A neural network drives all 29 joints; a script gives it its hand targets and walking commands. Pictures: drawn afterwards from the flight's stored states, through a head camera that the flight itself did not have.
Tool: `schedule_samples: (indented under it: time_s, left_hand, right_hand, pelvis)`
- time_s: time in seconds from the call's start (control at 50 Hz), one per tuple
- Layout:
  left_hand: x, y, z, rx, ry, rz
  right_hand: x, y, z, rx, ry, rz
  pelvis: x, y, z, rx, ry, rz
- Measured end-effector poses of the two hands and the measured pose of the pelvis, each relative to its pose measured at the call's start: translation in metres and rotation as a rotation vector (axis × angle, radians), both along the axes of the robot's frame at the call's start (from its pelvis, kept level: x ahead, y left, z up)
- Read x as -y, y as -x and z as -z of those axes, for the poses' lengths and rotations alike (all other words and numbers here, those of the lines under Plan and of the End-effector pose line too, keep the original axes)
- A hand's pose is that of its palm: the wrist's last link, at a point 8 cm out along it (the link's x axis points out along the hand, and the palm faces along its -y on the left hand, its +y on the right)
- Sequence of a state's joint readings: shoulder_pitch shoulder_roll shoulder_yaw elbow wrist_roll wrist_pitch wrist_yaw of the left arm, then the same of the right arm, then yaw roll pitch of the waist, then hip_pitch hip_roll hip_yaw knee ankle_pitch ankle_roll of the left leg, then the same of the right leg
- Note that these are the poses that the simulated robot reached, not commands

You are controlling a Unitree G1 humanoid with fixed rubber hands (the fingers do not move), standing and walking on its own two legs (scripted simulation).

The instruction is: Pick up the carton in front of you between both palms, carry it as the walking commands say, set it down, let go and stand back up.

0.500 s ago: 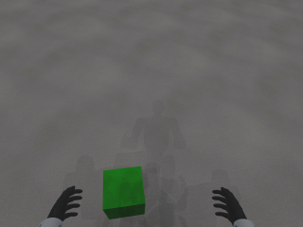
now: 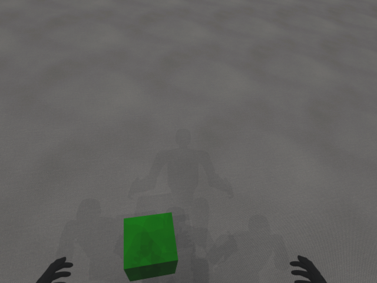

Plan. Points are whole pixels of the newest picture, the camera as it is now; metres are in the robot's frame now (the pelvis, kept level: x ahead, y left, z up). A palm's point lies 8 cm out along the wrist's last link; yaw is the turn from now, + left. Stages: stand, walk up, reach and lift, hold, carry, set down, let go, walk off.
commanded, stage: stand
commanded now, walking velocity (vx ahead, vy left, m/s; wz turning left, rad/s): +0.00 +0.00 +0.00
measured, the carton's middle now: (150, 247) +0.37 +0.10 -0.64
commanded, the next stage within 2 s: none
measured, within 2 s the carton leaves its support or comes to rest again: neither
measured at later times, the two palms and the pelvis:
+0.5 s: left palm out of the picture +0.10 +0.30 -0.10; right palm out of the picture +0.10 -0.30 -0.08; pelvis -0.01 +0.00 +0.01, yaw +0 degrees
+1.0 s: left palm out of the picture +0.06 +0.31 -0.10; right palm out of the picture +0.07 -0.30 -0.08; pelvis -0.02 +0.00 +0.01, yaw +0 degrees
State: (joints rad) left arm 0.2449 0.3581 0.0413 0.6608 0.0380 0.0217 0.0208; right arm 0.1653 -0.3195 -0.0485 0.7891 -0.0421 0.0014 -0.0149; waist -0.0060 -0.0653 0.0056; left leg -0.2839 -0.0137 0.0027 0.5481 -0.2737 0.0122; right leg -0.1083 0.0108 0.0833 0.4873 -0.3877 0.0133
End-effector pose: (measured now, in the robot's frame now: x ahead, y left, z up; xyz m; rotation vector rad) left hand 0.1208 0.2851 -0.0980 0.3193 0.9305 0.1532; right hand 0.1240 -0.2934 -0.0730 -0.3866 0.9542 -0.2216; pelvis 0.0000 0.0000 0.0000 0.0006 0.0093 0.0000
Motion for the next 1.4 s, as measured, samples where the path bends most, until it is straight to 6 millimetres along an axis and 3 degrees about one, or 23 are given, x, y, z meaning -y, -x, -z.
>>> schedule_samples:
  time_s: [0.26,0.88,1.4]
  left_hand:
    - [-0.008,0.002,0.000,-0.036,-0.020,0.000]
    - [-0.021,0.059,0.005,-0.158,-0.039,-0.042]
    - [-0.028,0.069,0.004,-0.193,-0.048,-0.066]
  right_hand:
    - [-0.006,0.007,0.008,-0.032,-0.023,0.023]
    - [0.009,0.045,0.011,-0.118,-0.012,0.044]
    - [0.014,0.050,0.012,-0.148,-0.006,0.040]
  pelvis:
    - [-0.004,-0.001,-0.002,0.018,-0.002,0.008]
    - [-0.004,0.020,-0.009,0.050,0.003,0.001]
    - [-0.004,0.024,-0.011,0.051,0.004,-0.010]
